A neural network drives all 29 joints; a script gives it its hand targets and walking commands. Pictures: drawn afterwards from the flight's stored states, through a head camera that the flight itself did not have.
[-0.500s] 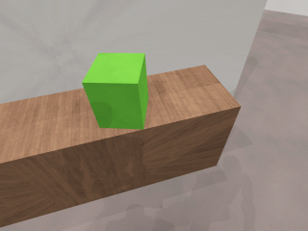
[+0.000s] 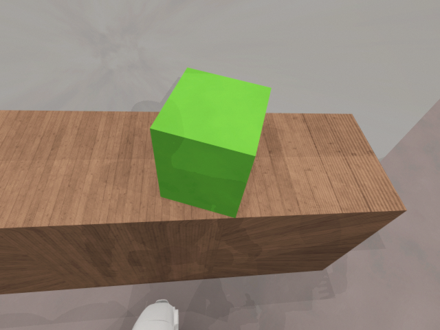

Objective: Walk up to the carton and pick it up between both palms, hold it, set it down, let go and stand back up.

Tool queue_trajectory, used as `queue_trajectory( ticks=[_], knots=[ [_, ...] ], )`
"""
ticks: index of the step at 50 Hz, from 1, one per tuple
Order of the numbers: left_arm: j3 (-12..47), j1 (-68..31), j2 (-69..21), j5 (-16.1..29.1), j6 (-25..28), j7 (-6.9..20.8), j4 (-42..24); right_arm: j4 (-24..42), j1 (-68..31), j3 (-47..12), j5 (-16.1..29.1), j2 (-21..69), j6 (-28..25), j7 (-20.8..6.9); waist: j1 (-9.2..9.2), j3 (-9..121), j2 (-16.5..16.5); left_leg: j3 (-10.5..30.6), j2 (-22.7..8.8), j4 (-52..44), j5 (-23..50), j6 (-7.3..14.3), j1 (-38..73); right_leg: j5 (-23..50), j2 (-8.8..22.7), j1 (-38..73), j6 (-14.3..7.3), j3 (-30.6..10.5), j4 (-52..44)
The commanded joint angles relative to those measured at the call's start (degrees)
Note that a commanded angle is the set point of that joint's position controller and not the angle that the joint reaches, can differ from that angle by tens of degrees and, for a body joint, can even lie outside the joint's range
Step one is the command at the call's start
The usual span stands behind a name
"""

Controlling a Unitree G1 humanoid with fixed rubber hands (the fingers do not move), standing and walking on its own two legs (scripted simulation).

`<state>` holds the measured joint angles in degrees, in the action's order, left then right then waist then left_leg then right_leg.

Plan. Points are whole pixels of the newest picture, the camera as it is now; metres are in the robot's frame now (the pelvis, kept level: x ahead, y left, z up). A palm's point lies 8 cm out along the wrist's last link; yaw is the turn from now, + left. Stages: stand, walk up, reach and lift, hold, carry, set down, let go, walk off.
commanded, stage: walk up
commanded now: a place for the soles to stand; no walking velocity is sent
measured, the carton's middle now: (212, 145) +0.51 +0.02 -0.02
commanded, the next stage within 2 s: none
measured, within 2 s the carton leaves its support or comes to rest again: neither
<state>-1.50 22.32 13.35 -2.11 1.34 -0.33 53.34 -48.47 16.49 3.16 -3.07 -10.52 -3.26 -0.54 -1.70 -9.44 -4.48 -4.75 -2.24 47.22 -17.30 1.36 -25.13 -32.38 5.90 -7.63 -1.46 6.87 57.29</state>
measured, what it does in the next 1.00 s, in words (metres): steps on the spot: right foot, then left foot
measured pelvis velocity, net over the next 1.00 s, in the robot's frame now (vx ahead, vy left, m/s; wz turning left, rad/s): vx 0.01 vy -0.01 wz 0.05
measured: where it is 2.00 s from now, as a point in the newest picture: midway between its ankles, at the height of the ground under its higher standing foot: outside the picture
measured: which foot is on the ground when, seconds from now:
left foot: down 0.00-0.34, up 0.36-0.66, down 0.68-1.00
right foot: up 0.00-0.30, down 0.32-0.72, up 0.74-0.94, down 0.96-1.00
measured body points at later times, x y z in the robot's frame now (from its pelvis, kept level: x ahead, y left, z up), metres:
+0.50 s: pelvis +0.07 -0.04 +0.01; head +0.13 -0.08 +0.45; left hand +0.20 +0.21 -0.09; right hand +0.18 -0.32 -0.14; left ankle +0.03 +0.10 -0.63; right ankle +0.17 -0.16 -0.70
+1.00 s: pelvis +0.01 -0.01 +0.02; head +0.03 +0.00 +0.47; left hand +0.10 +0.25 -0.11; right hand +0.13 -0.27 -0.10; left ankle +0.01 +0.11 -0.70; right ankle +0.06 -0.14 -0.70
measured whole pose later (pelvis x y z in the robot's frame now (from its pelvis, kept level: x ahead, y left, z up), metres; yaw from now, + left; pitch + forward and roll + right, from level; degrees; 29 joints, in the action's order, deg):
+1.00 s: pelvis +0.01 -0.01 +0.02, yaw +3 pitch -4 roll -2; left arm -2.2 14.5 13.8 -1.2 -0.6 -0.7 43.7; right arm -42.5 13.5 1.1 -0.6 -14.1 1.8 -0.4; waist 0.6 -5.7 1.0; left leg 2.1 -2.0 44.0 -23.6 -0.6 -16.4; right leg -16.8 -1.2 -17.1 0.8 0.6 38.6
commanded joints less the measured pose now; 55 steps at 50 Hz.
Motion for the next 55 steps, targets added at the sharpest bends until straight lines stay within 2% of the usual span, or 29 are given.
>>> queue_trajectory(
  ticks=[1, 4, 8, 12, 14, 15, 16, 17, 18, 22, 27, 30, 32, 33, 34, 35, 36, 37, 39, 41, 43, 45, 47, 48, 49, 50, 51, 53, 55],
  knots=[
    [-1.6, -0.7, 5.8, 0.5, -0.6, 0.5, -8.0, 4.3, 10.6, 3.7, 1.3, -15.8, 0.6, 3.2, 6.6, 5.8, 15.7, 33.0, -19.2, -29.0, 11.7, 16.6, 19.7, 3.9, -2.0, -28.5, 1.1, -7.4, 29.0],
    [-1.8, -0.7, 4.6, 0.5, -0.2, 0.5, -9.8, 4.8, 5.6, 2.1, 1.0, -12.3, 0.2, 2.1, 3.93, 1.7, 11.9, 21.0, -16.5, -24.6, 25.2, 15.4, 8.3, 3.6, -1.2, -21.3, 1.5, -9.3, 21.1],
    [-0.8, -2.6, 2.6, 1.5, -0.2, 0.3, -12.1, 6.4, 4.5, 1.0, 1.0, -11.8, 0.0, 2.3, 2.44, 4.9, 11.9, 13.0, -13.5, -18.7, 45.6, 12.7, 8.5, 7.1, -2.1, -16.7, 2.1, -7.8, 1.5],
    [-1.3, -0.8, 4.1, 1.6, -0.1, 0.0, -12.0, 8.6, -0.8, 1.5, 2.3, -15.7, 1.9, 2.1, 0.08, 10.6, 12.2, 8.5, -9.5, -9.0, 36.5, 8.0, 5.9, 27.6, -4.9, -3.1, 2.3, -3.0, -19.8],
    [-2.9, 0.3, 9.0, 1.0, 0.4, -0.5, -11.9, 10.2, -1.6, 0.6, 3.4, -14.3, 3.1, 1.7, -1.3, 14.5, 7.2, 5.7, -5.7, -0.4, 22.1, 3.2, 2.6, 41.4, -3.9, 5.7, 1.2, -4.8, -27.2],
    [-3.6, -1.6, 11.9, 0.5, 0.5, -0.7, -13.2, 10.3, 1.5, -0.3, 3.7, -11.6, 3.4, 1.6, -0.73, 16.2, 0.4, 3.6, -2.8, 4.9, 7.7, 0.0, -1.5, 51.0, 3.2, 8.1, -2.1, -12.8, -25.4],
    [-4.1, -4.1, 15.1, 0.5, 0.0, -1.0, -15.1, 11.1, 4.2, -0.5, 3.9, -9.8, 4.3, 1.9, 0.45, 18.1, -5.4, 2.6, 2.0, 13.3, -17.2, -2.7, -1.5, 54.1, 14.5, 3.3, -9.5, -28.3, -31.1],
    [-5.7, -5.8, 19.2, 1.6, -0.8, -1.3, -15.9, 11.2, 3.2, 0.4, 2.8, -12.0, 6.6, 2.8, -0.73, 17.9, -7.2, 5.9, 2.0, 21.3, -25.3, -3.3, 1.0, 44.6, 20.6, -4.0, -17.0, -37.0, -35.1],
    [-5.6, -8.1, 19.2, 1.7, -1.1, -1.6, -17.0, 10.7, 1.4, 1.0, 1.9, -13.6, 8.0, 3.2, -0.88, 15.0, -6.6, 8.9, 1.3, 25.7, -24.2, -3.4, 0.0, 34.3, 21.5, -8.0, -19.2, -40.2, -38.3],
    [-3.9, -11.0, 13.0, 0.2, -1.6, -2.3, -18.6, 8.1, 1.4, 2.1, 2.5, -14.2, 7.5, 2.7, 0.34, 11.8, -6.8, 11.4, 1.5, 27.4, -18.8, -3.7, -3.6, 41.6, 12.6, -4.6, -14.3, -25.9, -32.9],
    [-3.5, -10.2, 11.7, -0.4, -1.5, -2.3, -18.6, 10.2, -1.6, 1.5, 2.7, -12.3, 6.6, 1.2, -0.67, 16.0, -9.8, 9.8, 0.5, 10.4, -19.5, -4.0, -2.1, 25.3, 11.3, 0.8, -12.4, -26.9, -32.0],
    [-4.1, -8.5, 12.9, -0.5, -1.5, -2.3, -18.4, 10.0, -1.4, 1.9, 2.7, -12.2, 6.6, 0.5, -0.88, 15.7, -8.8, 6.4, 1.3, 1.6, -17.5, -3.3, 1.9, 24.8, 12.1, 0.2, -11.5, -27.5, -32.2],
    [-3.8, -11.3, 14.1, 0.3, -2.1, -1.6, -18.8, 8.8, 4.6, 2.4, 3.3, -11.9, 5.4, 0.0, 3.36, 18.5, -6.8, 3.7, 2.8, -13.7, -5.1, -1.6, 14.3, 25.5, 8.7, -6.9, -7.5, -21.2, -26.6],
    [-3.3, -11.1, 13.2, 0.9, -2.6, -1.1, -18.5, 8.6, 6.6, 2.8, 3.0, -12.6, 4.5, -0.3, 4.79, 18.5, -3.8, 6.3, 2.2, -20.1, 0.3, -0.1, 19.6, 22.8, 6.5, -12.4, -4.5, -17.3, -21.0],
    [-2.2, -9.3, 9.7, 2.0, -2.7, -0.9, -19.4, 8.8, 5.0, 3.3, 2.6, -16.4, 4.1, -0.4, 4.43, 17.7, 8.9, 18.8, -4.8, -24.2, -4.9, 3.3, 19.7, 14.2, 1.6, -19.6, -0.6, -10.5, -13.0],
    [-2.0, -12.5, 7.3, 2.8, -2.7, -1.2, -21.6, 10.9, -0.7, 4.4, 3.3, -20.8, 4.2, -0.2, 4.61, 12.2, 17.5, 34.7, -14.4, -27.4, -9.5, 9.5, 11.4, 0.3, -7.7, -26.5, 2.8, -4.3, -6.2],
    [-3.2, -16.9, 9.0, 1.6, -3.3, -1.8, -21.8, 11.6, -4.7, 4.8, 3.3, -21.9, 4.5, 0.2, 7.1, 7.9, 16.4, 40.3, -19.0, -32.2, -18.6, 16.2, -2.3, -3.9, -5.1, -21.8, 2.5, -10.0, 2.6],
    [-3.7, -15.9, 10.7, 1.3, -3.6, -1.5, -20.7, 11.9, -8.6, 3.9, 3.1, -19.3, 4.1, 0.5, 5.05, 5.0, 14.5, 37.2, -17.9, -32.3, -16.9, 16.6, -5.4, -1.5, -3.7, -19.2, 2.3, -12.3, 5.9],
    [-3.0, -10.7, 10.1, 2.7, -2.6, -0.9, -17.8, 12.6, -10.2, 1.8, 1.6, -15.4, 3.5, 1.1, 2.54, 2.7, 15.6, 23.4, -11.5, -25.5, 5.8, 11.7, 2.9, 1.6, -5.5, -22.9, 1.9, -11.4, 2.7],
    [-2.4, -10.2, 8.0, 1.8, -1.6, -0.8, -16.7, 12.4, -6.5, 1.1, 1.7, -14.0, 2.8, 1.2, 3.19, 4.3, 15.6, 21.1, -10.0, -22.2, 19.9, 9.1, 8.4, 2.5, -4.5, -21.6, 2.7, -10.4, -3.0],
    [-1.9, -8.4, 6.7, 1.4, -1.0, -0.9, -16.4, 11.6, -6.5, 1.0, 2.0, -14.0, 3.2, 0.8, 2.66, 5.3, 17.3, 19.7, -8.8, -20.5, 16.3, 7.6, 9.4, 3.4, -3.7, -17.4, 3.2, -9.0, -13.4],
    [-2.4, -6.4, 7.1, 1.2, -0.3, -0.6, -15.8, 11.7, -7.6, 0.9, 2.3, -15.0, 3.8, 0.6, 0.52, 5.6, 18.0, 18.0, -7.1, -17.4, 11.0, 4.9, 5.6, 16.0, -4.5, -7.6, 2.9, -6.6, -27.6],
    [-3.1, -3.1, 10.2, 0.4, 0.2, -0.7, -14.5, 12.0, -4.8, -0.1, 2.9, -13.2, 3.4, 0.3, -0.44, 9.7, 12.3, 15.4, -6.3, -12.5, 9.7, 1.8, 1.4, 28.0, -1.9, 2.9, 0.4, -12.1, -32.3],
    [-3.9, -3.3, 12.8, -0.2, 0.5, -0.8, -14.5, 12.3, -0.9, -0.9, 3.5, -10.4, 3.1, 0.0, 0.92, 11.8, 6.0, 11.9, -2.6, -9.3, 4.4, -0.3, -2.4, 25.9, 3.7, 5.1, -2.9, -22.8, -32.7],
    [-4.0, -5.9, 14.7, 1.0, 0.2, -0.7, -14.7, 11.6, 2.2, -0.4, 3.4, -9.7, 3.4, 0.3, 3.71, 13.2, 3.1, 8.2, 0.6, -9.1, -5.3, -1.9, 4.6, 13.9, 8.4, -3.6, -7.4, -29.8, -34.5],
    [-4.0, -8.6, 14.3, 1.4, -0.2, -0.2, -14.3, 10.6, 3.2, -0.2, 2.2, -9.6, 3.9, 0.5, 4.47, 11.1, 0.9, 8.7, 0.3, -11.1, -7.5, -1.2, 11.9, 0.4, 9.0, -14.0, -8.2, -30.3, -36.7],
    [-3.1, -10.3, 11.7, 1.7, -0.6, 0.2, -14.8, 9.9, 3.1, 0.4, 2.5, -10.8, 3.9, 0.4, 4.82, 7.8, 0.6, 9.9, 0.0, -15.7, -7.8, -0.1, 13.7, -4.8, 6.4, -18.0, -5.9, -25.5, -38.3],
    [-2.0, -10.4, 8.3, 1.9, -0.9, 0.4, -16.0, 9.7, 1.9, 1.0, 3.2, -13.4, 3.0, -0.2, 3.37, 4.4, 0.2, 13.7, -1.6, -21.1, -9.2, 1.5, 9.0, -1.0, -1.0, -16.0, -1.0, -15.8, -35.1],
    [-2.1, -6.9, 8.0, 1.5, -0.6, 0.5, -14.9, 10.4, -0.5, 1.0, 3.1, -13.6, 2.2, -0.3, 1.38, 2.8, 2.7, 15.3, -2.9, -24.0, -13.0, 2.1, 2.9, 4.6, -2.5, -11.8, 0.0, -13.8, -32.0]
  ],
)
